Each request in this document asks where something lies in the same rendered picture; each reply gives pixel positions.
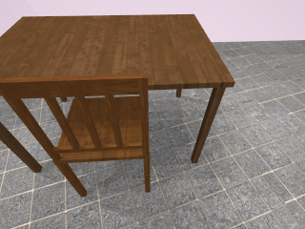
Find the chair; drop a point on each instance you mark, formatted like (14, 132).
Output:
(96, 128)

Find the table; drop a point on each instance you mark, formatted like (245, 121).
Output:
(173, 49)

